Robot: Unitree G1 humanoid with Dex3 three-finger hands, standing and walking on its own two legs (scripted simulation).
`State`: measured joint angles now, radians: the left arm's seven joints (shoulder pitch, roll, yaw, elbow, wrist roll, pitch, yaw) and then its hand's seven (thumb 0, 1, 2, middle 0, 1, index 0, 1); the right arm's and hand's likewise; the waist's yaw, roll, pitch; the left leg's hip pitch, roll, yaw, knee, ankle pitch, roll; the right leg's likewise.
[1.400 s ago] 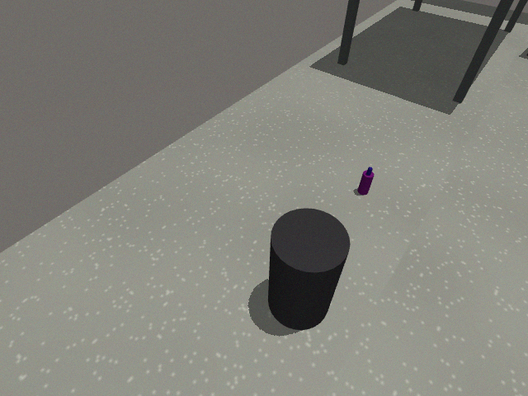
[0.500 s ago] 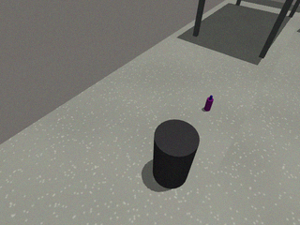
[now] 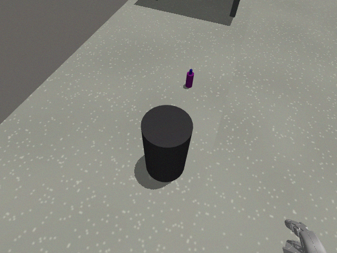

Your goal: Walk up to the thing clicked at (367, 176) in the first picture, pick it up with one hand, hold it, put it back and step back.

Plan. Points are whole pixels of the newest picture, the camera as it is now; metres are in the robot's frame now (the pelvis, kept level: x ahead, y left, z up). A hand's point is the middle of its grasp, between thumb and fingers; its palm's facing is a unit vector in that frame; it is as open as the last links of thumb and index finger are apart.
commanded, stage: walk up
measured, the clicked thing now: (189, 77) +1.41 -0.12 -0.68
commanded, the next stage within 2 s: none
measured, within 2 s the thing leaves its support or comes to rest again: neither
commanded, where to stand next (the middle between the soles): +0.07 -0.05 m, yaw -83 degrees
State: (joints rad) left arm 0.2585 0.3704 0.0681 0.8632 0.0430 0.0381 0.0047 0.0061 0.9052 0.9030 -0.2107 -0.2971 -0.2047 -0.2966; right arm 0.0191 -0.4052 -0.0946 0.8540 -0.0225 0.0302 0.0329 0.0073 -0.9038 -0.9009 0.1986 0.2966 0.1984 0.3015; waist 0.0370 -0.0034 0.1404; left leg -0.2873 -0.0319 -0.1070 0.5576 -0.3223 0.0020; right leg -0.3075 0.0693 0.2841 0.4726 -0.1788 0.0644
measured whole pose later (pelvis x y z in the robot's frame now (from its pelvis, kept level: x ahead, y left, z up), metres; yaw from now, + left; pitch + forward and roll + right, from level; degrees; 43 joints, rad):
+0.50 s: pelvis +0.01 +0.02 -0.01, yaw -27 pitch -1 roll +0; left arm 0.21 0.41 0.06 0.72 0.04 0.03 -0.07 0.01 0.91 0.90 -0.21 -0.30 -0.20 -0.30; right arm 0.28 -0.43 -0.11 0.75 -0.02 0.03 0.04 0.01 -0.90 -0.90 0.20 0.30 0.20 0.30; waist -0.08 0.07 0.13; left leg -0.20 0.15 0.32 0.66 -0.41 0.01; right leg -0.30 -0.01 -0.06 0.61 -0.30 -0.02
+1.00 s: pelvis +0.07 +0.01 -0.01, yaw -52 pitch -1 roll -1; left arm 0.25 0.44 0.05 0.66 0.02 0.07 0.00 0.01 0.91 0.90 -0.21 -0.30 -0.20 -0.30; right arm 0.20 -0.35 -0.05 0.70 -0.02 0.00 -0.01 0.01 -0.90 -0.90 0.20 0.30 0.20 0.30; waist 0.01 -0.06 0.15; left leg -0.35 0.03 0.04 0.67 -0.30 0.02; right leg -0.45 0.15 0.15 1.06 -0.50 0.01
